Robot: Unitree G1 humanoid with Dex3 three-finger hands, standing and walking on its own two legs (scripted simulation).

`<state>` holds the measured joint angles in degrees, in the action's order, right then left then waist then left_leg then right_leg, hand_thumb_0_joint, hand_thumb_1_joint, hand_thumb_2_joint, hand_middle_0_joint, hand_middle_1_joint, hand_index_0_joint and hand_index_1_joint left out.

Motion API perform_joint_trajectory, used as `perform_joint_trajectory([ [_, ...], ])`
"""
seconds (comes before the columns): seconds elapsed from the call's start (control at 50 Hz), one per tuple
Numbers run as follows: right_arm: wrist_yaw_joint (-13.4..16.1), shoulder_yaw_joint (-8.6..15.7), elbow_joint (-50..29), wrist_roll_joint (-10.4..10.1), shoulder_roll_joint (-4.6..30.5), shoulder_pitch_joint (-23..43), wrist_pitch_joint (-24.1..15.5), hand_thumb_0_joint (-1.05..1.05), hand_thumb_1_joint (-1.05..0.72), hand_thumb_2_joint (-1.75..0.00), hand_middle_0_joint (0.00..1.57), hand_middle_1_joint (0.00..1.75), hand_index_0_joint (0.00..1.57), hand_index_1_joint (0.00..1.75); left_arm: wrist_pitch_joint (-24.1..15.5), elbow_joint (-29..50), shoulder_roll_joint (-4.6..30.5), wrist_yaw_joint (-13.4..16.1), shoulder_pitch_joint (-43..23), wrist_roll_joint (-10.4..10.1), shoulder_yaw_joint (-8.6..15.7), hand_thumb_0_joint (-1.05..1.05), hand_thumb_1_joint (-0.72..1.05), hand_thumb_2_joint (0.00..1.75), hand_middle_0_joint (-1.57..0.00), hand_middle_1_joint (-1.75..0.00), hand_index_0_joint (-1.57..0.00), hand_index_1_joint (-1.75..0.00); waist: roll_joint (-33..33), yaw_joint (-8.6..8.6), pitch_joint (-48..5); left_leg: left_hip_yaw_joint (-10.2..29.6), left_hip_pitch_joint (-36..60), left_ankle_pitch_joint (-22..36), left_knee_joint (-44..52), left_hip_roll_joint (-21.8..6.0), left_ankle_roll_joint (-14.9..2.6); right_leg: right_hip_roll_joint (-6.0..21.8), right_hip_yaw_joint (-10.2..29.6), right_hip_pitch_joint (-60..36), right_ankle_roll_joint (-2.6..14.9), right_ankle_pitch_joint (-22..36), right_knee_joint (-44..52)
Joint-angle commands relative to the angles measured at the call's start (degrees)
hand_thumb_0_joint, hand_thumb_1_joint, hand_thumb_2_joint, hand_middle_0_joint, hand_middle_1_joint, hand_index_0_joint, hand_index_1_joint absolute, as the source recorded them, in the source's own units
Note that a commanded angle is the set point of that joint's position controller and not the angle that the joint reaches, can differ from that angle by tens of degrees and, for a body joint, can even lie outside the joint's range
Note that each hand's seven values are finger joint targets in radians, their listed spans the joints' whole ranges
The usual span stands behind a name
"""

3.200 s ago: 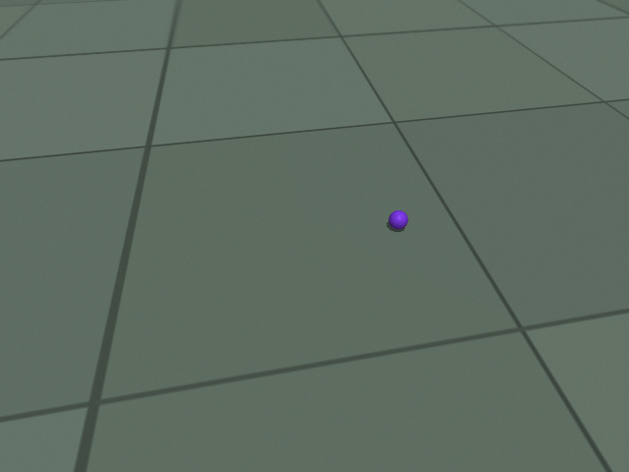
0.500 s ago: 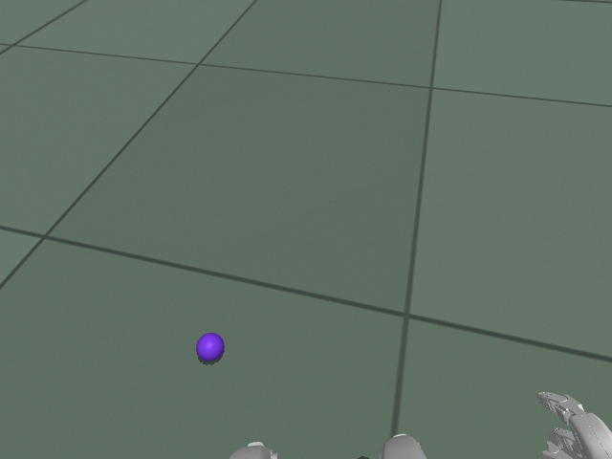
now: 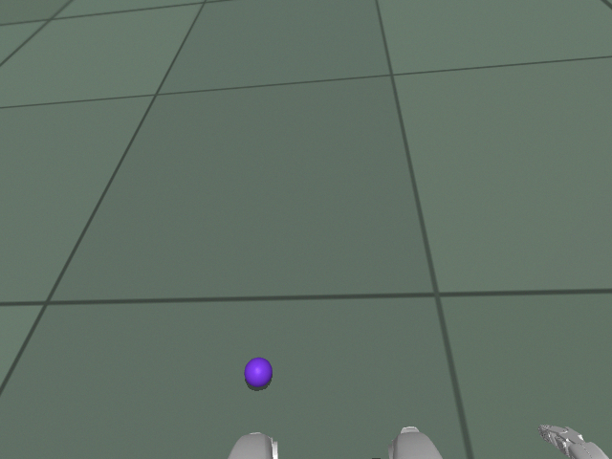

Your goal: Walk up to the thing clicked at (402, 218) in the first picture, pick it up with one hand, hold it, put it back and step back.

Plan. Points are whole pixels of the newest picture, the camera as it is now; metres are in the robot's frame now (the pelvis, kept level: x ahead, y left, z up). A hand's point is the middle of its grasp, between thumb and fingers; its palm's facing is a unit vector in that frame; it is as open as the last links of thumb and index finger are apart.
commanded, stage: walk up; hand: left
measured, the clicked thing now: (258, 372) +0.49 +0.23 -0.68
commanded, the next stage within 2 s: none
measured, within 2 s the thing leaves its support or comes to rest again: neither
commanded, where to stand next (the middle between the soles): +0.07 +0.17 m, yaw -22 degrees
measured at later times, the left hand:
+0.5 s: hand out of the picture +0.13 +0.44 -0.12, palm faces -0.26 -0.85 -0.46, open 7.4 cm
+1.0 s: hand out of the picture +0.16 +0.48 -0.12, palm faces -0.41 -0.82 -0.39, open 7.4 cm
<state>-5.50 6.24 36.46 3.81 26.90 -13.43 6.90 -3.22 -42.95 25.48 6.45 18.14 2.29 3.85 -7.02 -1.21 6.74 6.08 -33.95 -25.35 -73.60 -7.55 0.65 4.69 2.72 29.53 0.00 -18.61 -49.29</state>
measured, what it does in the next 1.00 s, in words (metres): steps to the left, turning right: left foot, then right foot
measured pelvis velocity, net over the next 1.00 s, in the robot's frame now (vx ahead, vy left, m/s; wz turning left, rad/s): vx -0.02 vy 0.23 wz -0.44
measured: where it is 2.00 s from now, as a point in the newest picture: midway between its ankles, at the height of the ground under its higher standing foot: outside the picture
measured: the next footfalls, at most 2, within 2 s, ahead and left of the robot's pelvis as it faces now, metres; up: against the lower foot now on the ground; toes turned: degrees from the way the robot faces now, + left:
left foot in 0.08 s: +0.04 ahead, +0.26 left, +0.00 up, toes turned -1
right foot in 0.48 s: -0.01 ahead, +0.09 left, +0.00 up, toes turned -14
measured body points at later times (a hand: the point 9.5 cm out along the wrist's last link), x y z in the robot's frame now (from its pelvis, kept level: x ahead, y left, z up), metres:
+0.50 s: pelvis -0.02 +0.19 +0.01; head +0.03 +0.16 +0.46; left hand +0.15 +0.48 -0.09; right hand -0.06 -0.12 -0.12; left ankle +0.00 +0.26 -0.69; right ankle -0.05 +0.10 -0.69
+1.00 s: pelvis -0.02 +0.23 +0.03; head +0.00 +0.24 +0.48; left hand +0.18 +0.52 -0.09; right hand -0.12 -0.09 -0.07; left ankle +0.08 +0.35 -0.69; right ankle -0.03 +0.09 -0.66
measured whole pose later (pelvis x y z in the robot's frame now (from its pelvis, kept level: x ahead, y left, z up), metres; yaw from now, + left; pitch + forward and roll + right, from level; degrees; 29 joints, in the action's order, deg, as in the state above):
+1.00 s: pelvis -0.02 +0.23 +0.03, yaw -25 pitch -4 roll +0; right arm 0.2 2.5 52.4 2.5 24.5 -17.2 -3.1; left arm 2.0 -53.8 26.5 -3.2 15.2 1.6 5.5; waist 1.8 -0.6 4.6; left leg -5.7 -18.2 -17.9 -39.7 -7.5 0.7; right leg 0.4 2.2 25.0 0.7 -26.2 -52.8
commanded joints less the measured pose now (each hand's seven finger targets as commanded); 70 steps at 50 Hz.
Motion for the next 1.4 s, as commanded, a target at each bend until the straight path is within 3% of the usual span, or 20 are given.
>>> perform_joint_trajectory([
  [0.0, 0.28, 4.50, -4.74, -0.27, 10.36, -0.91, -0.99, 0.00, -0.90, -0.90, 0.20, 0.30, 0.20, 0.30, -1.42, 2.23, 23.63, 1.77, 1.35, 0.91, 8.42, 0.00, 0.90, 0.90, -0.20, -0.30, -0.20, -0.30, 18.90, 1.03, -4.37, -5.43, 4.13, -5.78, 11.70, 0.35, -1.02, 7.75, 16.55, 3.52, 11.72, -15.18, 18.08],
  [0.06, 0.72, 5.59, -0.36, 0.13, 10.64, -12.54, -2.00, 0.00, -0.90, -0.90, 0.20, 0.30, 0.20, 0.30, -0.90, 1.81, 20.10, 1.67, -2.39, 0.45, 7.15, 0.00, 0.90, 0.90, -0.20, -0.30, -0.20, -0.30, 11.57, -5.24, -9.59, -9.58, 20.11, -4.66, 29.50, 4.78, -1.77, 3.16, 9.01, 8.65, 6.82, -5.05, 3.71],
  [0.1, 1.86, 6.69, -1.31, -0.10, 20.09, -7.97, -2.92, 0.00, -0.90, -0.90, 0.20, 0.30, 0.20, 0.30, -0.85, 3.48, 11.88, 3.02, -6.09, -1.09, 4.19, 0.00, 0.90, 0.90, -0.20, -0.30, -0.20, -0.30, -19.34, -6.27, -2.59, 24.22, 13.85, -5.79, 54.42, -12.43, -8.51, -12.61, -1.62, 24.80, 1.97, -17.63, -25.14],
  [0.12, 2.27, 6.58, -2.75, -0.78, 22.11, 0.78, -3.22, 0.00, -0.90, -0.90, 0.20, 0.30, 0.20, 0.30, -1.32, 2.69, 14.20, 3.65, -7.69, -0.31, 3.83, 0.00, 0.90, 0.90, -0.20, -0.30, -0.20, -0.30, -14.82, -3.58, 0.96, 33.28, 5.90, -9.41, 58.60, -18.62, -15.61, -6.88, 0.83, 21.20, 2.92, -15.74, -30.78],
  [0.18, 3.29, 4.00, -3.31, 0.48, 13.32, 4.30, -3.77, 0.00, -0.90, -0.90, 0.20, 0.30, 0.20, 0.30, -1.25, -5.13, 15.15, 2.16, 0.78, -2.99, 4.80, 0.00, 0.90, 0.90, -0.20, -0.30, -0.20, -0.30, -5.53, -1.54, 1.38, 11.23, 10.52, 4.00, 45.21, -8.77, -11.49, -5.12, -2.17, 16.04, 1.72, -9.17, -29.42],
  [0.28, 4.45, 2.96, 1.18, -1.62, 12.90, -4.51, -5.77, 0.00, -0.90, -0.90, 0.20, 0.30, 0.20, 0.30, -1.14, -2.50, 10.73, -2.00, -3.44, -1.31, 3.53, 0.00, 0.90, 0.90, -0.20, -0.30, -0.20, -0.30, -1.21, -2.69, -4.07, 12.22, 21.10, 18.40, 41.92, -13.72, -14.62, -4.38, -3.57, 5.61, 2.04, -13.39, -10.87],
  [0.44, 6.02, 0.69, 4.71, -3.33, 11.92, -3.99, -8.91, 0.00, -0.90, -0.90, 0.20, 0.30, 0.20, 0.30, -1.27, -2.08, 8.03, -4.08, -0.28, -1.29, 2.51, 0.00, 0.90, 0.90, -0.20, -0.30, -0.20, -0.30, 2.60, 1.52, -9.83, 1.82, 24.86, 36.81, 35.94, -12.00, -6.77, -5.76, -2.71, -11.01, 5.70, -3.20, 14.28],
  [0.48, 5.54, -0.81, 2.89, -3.43, 7.43, -0.42, -9.35, 0.00, -0.90, -0.90, 0.20, 0.30, 0.20, 0.30, -2.00, -3.61, 15.17, -3.56, 6.66, -1.08, 4.94, 0.00, 0.90, 0.90, -0.20, -0.30, -0.20, -0.30, 12.05, 5.86, -13.02, -8.85, 0.53, 27.16, 19.59, -0.14, 2.24, 4.69, 21.04, -33.85, 13.49, 3.71, 16.29],
  [0.52, 6.40, 0.14, 3.53, -2.46, 9.41, 4.64, -8.57, 0.00, -0.90, -0.90, 0.20, 0.30, 0.20, 0.30, -1.28, -2.84, 15.31, -3.74, 4.48, -2.37, 4.49, 0.00, 0.90, 0.90, -0.20, -0.30, -0.20, -0.30, 10.77, 5.27, -6.77, -5.35, -6.35, -14.38, 11.15, 2.57, 1.64, 16.89, 34.04, -25.84, 22.83, 10.03, 20.82],
  [0.7, 6.51, 0.64, 13.25, -3.31, 7.88, -9.16, -11.02, 0.00, -0.90, -0.90, 0.20, 0.30, 0.20, 0.30, 1.81, -0.51, 9.35, -5.47, -10.03, -1.05, 1.54, 0.00, 0.90, 0.90, -0.20, -0.30, -0.20, -0.30, 11.55, -3.82, -5.66, -11.34, 29.89, 11.05, 39.93, 7.65, -0.91, -2.73, 6.97, 4.12, 8.19, 5.32, 7.87],
  [0.74, 7.53, 2.66, 12.20, -2.24, 17.83, -10.72, -12.11, 0.00, -0.90, -0.90, 0.20, 0.30, 0.20, 0.30, 2.59, -0.19, 6.47, -5.57, -5.96, -1.21, 0.96, 0.00, 0.90, 0.90, -0.20, -0.30, -0.20, -0.30, -4.52, -3.06, -6.66, 26.76, 27.99, -12.79, 57.54, -18.40, -11.59, -10.50, 5.02, 12.80, 2.76, -13.48, -13.26],
  [0.76, 7.54, 3.64, 11.29, -2.92, 20.34, -5.58, -11.97, 0.00, -0.90, -0.90, 0.20, 0.30, 0.20, 0.30, 2.89, -1.66, 11.89, -5.29, -7.16, -0.27, 2.21, 0.00, 0.90, 0.90, -0.20, -0.30, -0.20, -0.30, -0.63, -2.43, -2.55, 33.50, 20.03, -22.09, 61.41, -23.53, -17.04, -6.85, 8.71, 11.52, 2.41, -14.21, -18.82],
  [0.86, 7.46, 1.48, 11.04, -2.32, 15.02, 0.42, -12.56, 0.00, -0.90, -0.90, 0.20, 0.30, 0.20, 0.30, 3.46, -7.97, 10.68, -8.31, 1.05, -0.98, 4.09, 0.00, 0.90, 0.90, -0.20, -0.30, -0.20, -0.30, -3.65, 2.31, -0.50, 6.86, 12.82, -11.18, 56.38, -10.13, -9.30, -4.88, 3.33, 1.57, 1.35, -4.98, -12.29],
  [1.02, 6.47, -0.32, 10.78, -1.75, 11.67, 1.64, -9.25, 0.00, -0.90, -0.90, 0.20, 0.30, 0.20, 0.30, 3.42, -10.67, 8.80, -8.55, 4.39, -0.44, 4.82, 0.00, 0.90, 0.90, -0.20, -0.30, -0.20, -0.30, 2.12, 5.12, -4.16, -4.54, 2.74, -15.38, 42.93, -5.08, -6.58, -6.49, -5.92, -22.45, 1.92, -4.01, 13.33],
  [1.04, 6.67, -1.29, 10.72, -1.99, 8.43, -0.04, -8.71, 0.00, -0.90, -0.90, 0.20, 0.30, 0.20, 0.30, 3.20, -10.56, 10.61, -8.06, 5.48, 0.09, 5.34, 0.00, 0.90, 0.90, -0.20, -0.30, -0.20, -0.30, 10.92, 5.85, -3.36, -8.30, -0.80, -16.05, 32.94, -1.55, -4.20, -3.96, 1.76, -23.14, 3.61, -12.19, 20.75],
  [1.06, 7.00, -2.75, 9.50, -2.94, 4.16, 0.79, -8.52, 0.00, -0.90, -0.90, 0.20, 0.30, 0.20, 0.30, 2.58, -8.64, 14.67, -7.38, 3.78, 0.67, 5.66, 0.00, 0.90, 0.90, -0.20, -0.30, -0.20, -0.30, 22.86, 5.82, -0.94, -10.38, -6.92, -11.88, 18.55, 5.08, -1.06, 8.32, 27.67, -18.33, 8.37, -29.42, 34.57],
  [1.08, 7.74, -1.17, 9.85, -3.08, 9.08, 3.81, -8.47, 0.00, -0.90, -0.90, 0.20, 0.30, 0.20, 0.30, 2.21, -6.80, 19.15, -7.15, -1.11, 0.70, 6.15, 0.00, 0.90, 0.90, -0.20, -0.30, -0.20, -0.30, 17.86, 6.19, 1.42, -0.73, -5.19, -8.82, 14.56, 6.38, -1.61, 14.12, 36.63, -11.03, 14.06, -35.13, 37.92],
  [1.28, 6.68, -1.61, 18.33, -3.08, 6.64, -5.25, -10.59, 0.00, -0.90, -0.90, 0.20, 0.30, 0.20, 0.30, 1.41, -8.46, 8.08, -6.20, -9.22, -2.31, 1.48, 0.00, 0.90, 0.90, -0.20, -0.30, -0.20, -0.30, 11.42, -0.84, -6.12, -4.50, 25.53, 15.31, 45.77, 6.28, -2.37, 5.23, 4.73, -6.01, 7.06, 18.34, 13.03],
  [1.32, 6.61, -1.14, 16.09, -3.09, 12.10, 0.95, -11.09, 0.00, -0.90, -0.90, 0.20, 0.30, 0.20, 0.30, 1.82, -9.56, 5.20, -5.83, -5.90, -3.46, 0.31, 0.00, 0.90, 0.90, -0.20, -0.30, -0.20, -0.30, 0.03, 2.64, -7.82, 19.29, 22.26, 16.27, 52.95, -9.88, -10.77, -3.52, -1.90, -5.73, 1.10, -0.77, 6.09],
  [1.38, 6.04, -2.82, 17.19, -3.68, 8.86, 6.76, -10.32, 0.00, -0.90, -0.90, 0.20, 0.30, 0.20, 0.30, 1.09, -13.22, 6.65, -5.37, -6.81, -2.49, 0.48, 0.00, 0.90, 0.90, -0.20, -0.30, -0.20, -0.30, 2.51, 4.00, -7.40, 8.58, 15.72, 21.74, 47.60, -4.81, -7.85, -1.61, 0.75, -17.43, 2.04, 1.07, 17.31],
])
